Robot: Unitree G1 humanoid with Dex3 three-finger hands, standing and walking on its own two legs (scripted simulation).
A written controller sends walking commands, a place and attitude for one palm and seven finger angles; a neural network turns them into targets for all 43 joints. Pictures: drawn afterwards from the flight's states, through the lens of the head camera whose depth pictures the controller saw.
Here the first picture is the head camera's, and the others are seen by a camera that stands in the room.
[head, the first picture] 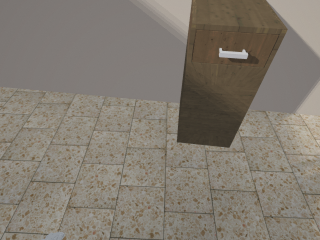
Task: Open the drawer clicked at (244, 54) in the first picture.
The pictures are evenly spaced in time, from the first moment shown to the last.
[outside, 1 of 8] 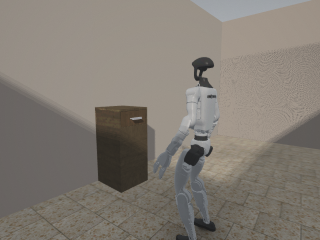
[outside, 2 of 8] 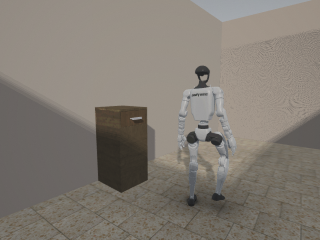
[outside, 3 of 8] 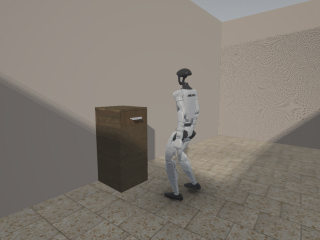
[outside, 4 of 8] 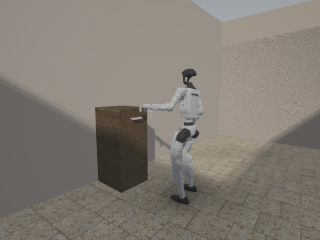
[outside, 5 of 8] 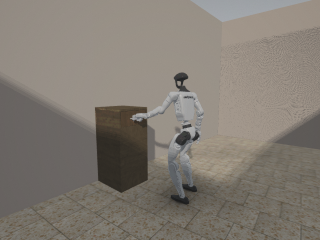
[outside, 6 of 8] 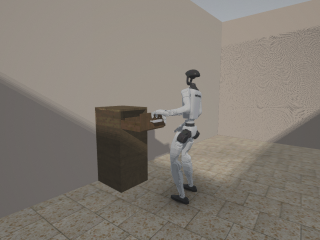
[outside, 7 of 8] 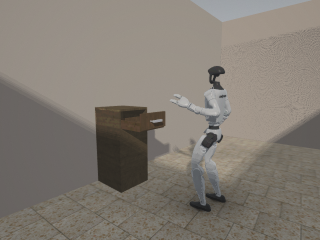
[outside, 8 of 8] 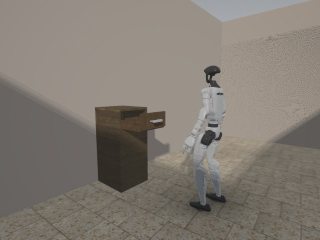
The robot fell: no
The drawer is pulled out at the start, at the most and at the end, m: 0.00 0.30 0.30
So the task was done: yes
